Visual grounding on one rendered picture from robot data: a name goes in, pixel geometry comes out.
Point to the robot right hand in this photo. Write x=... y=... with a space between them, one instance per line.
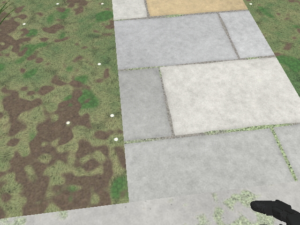
x=278 y=209

